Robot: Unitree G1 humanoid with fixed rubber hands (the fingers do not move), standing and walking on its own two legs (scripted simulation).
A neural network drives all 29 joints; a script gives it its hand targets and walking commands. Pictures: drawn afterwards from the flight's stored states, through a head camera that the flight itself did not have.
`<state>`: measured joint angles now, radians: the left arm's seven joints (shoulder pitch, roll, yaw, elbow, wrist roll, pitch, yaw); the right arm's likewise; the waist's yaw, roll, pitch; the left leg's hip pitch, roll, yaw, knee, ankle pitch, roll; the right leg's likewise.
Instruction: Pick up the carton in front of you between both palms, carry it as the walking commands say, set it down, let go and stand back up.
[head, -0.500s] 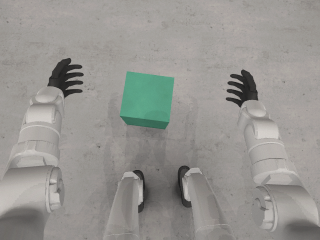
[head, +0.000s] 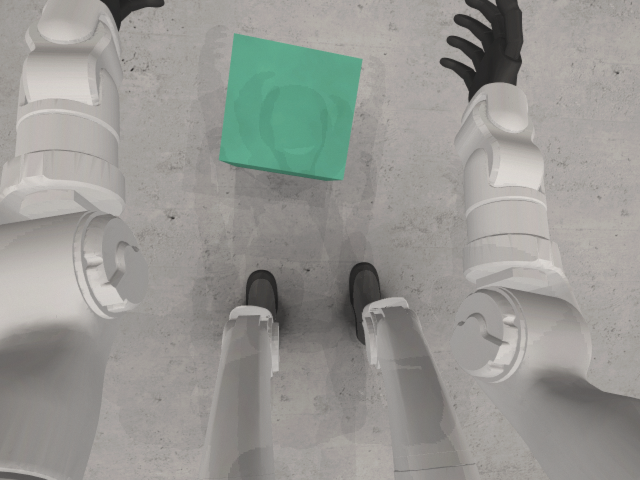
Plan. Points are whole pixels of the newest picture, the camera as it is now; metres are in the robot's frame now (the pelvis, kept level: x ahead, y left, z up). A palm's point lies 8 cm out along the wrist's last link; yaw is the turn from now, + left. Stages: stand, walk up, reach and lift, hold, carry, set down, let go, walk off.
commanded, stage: reach and lift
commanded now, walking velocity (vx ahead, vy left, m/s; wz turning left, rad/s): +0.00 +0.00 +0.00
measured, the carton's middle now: (288, 121) +0.52 +0.03 -0.53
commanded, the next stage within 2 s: none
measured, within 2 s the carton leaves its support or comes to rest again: leaves its support in 1.62 s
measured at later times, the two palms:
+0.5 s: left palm (172, 94) +0.53 +0.21 -0.38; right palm (414, 126) +0.49 -0.17 -0.37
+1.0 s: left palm (197, 97) +0.55 +0.19 -0.46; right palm (394, 124) +0.50 -0.16 -0.46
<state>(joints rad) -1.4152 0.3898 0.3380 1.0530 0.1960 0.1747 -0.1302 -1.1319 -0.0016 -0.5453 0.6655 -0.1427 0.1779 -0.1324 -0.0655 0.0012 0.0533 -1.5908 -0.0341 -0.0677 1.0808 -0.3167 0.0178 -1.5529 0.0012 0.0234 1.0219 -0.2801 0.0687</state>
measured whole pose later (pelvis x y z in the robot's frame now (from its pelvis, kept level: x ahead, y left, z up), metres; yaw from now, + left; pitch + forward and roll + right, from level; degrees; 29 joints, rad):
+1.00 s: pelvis -0.05 -0.01 -0.29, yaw -3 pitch +35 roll -5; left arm -1.75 0.59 -0.09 1.28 -0.20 0.11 -0.03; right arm -1.56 -0.20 -0.25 1.04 0.18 0.11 -0.20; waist -0.04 -0.05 0.50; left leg -2.23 -0.01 -0.07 2.25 -0.62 0.01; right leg -2.19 0.06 0.02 2.18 -0.60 0.10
